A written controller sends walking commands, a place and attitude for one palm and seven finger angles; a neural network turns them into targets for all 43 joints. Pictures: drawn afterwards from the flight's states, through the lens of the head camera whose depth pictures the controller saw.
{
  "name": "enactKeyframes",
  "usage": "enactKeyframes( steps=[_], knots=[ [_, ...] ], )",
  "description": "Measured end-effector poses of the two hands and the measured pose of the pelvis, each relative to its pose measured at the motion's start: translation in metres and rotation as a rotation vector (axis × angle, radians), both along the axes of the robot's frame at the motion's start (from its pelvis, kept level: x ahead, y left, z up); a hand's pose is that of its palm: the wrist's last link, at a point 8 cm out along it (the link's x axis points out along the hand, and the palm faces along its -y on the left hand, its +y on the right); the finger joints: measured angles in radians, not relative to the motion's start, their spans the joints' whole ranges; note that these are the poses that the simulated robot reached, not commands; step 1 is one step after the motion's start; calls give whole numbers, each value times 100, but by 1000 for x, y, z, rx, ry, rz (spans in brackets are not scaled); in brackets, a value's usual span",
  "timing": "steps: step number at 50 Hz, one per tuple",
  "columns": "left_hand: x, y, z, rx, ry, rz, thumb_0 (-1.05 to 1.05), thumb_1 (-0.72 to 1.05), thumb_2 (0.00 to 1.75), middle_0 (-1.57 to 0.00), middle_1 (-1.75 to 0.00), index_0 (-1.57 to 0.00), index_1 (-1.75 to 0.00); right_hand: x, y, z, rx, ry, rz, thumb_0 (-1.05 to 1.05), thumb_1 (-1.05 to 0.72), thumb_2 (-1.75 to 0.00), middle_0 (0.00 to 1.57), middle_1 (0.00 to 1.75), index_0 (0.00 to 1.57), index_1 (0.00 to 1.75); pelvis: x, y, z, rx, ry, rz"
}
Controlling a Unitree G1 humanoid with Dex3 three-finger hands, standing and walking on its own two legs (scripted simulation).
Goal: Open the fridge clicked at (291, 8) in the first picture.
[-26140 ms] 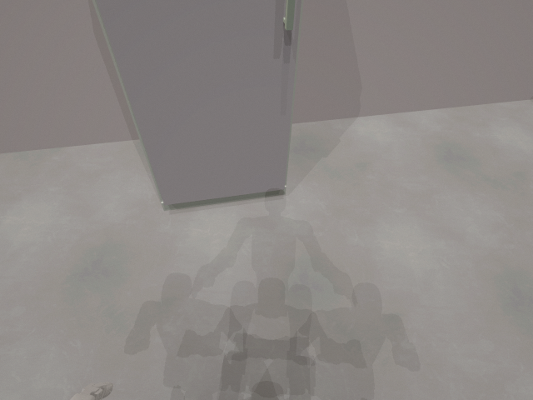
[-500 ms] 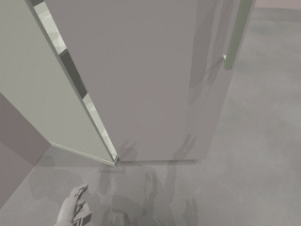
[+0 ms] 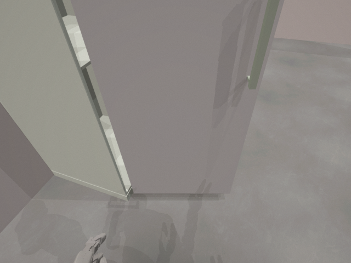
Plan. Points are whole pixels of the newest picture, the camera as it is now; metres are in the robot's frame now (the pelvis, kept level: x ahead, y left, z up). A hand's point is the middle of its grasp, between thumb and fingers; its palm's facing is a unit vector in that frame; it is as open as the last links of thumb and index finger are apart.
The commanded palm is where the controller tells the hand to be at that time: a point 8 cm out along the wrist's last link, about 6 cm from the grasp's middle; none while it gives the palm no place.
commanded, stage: stop stepping back and stand still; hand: right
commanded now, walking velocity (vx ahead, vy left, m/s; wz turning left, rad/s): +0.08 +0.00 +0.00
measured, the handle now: (262, 35) +0.66 -0.18 +0.25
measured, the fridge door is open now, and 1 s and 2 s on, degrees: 71 71 71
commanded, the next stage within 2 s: let the arm hang, fingers relaxed in 0.68 s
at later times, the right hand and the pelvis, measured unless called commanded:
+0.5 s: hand out of the picture +0.25 -0.27 +0.16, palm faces +0.41 +0.78 -0.47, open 7.4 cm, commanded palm +0.19 -0.31 +0.18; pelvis +0.05 -0.01 +0.00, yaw -1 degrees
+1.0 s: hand out of the picture +0.16 -0.24 -0.13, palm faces +0.02 +0.95 -0.32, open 7.4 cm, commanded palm none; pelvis +0.03 -0.02 -0.01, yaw -3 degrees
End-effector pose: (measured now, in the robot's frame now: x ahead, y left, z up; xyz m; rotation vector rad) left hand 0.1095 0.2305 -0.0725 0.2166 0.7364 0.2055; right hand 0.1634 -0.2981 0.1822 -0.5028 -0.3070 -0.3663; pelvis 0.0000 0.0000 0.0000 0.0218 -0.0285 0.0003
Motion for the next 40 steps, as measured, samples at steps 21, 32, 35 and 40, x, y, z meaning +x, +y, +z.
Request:
enactKeyframes(
  steps=[21,32,35,40],
  knots=[
    [92,-23,-4,-31,-35,-107,1,90,89,-21,-30,-20,-30,38,-12,-1,-40,16,-44,2,-89,-90,21,30,21,30,43,-9,-4,-3,26,-25],
    [119,-17,5,-14,-47,-81,1,90,89,-21,-30,-20,-30,54,-16,-11,-17,104,-43,1,-88,-90,21,30,21,30,56,-12,-1,-12,36,-14],
    [117,-14,7,0,-45,-75,1,90,89,-21,-30,-20,-30,52,-17,-11,-9,103,-42,2,-88,-90,21,30,21,30,55,-13,-1,-10,37,-15],
    [108,-12,6,3,-36,-86,1,90,90,-21,-30,-20,-30,46,-18,-15,-14,107,-31,1,-89,-90,21,30,21,30,49,-15,-1,-5,40,-25]
  ],
)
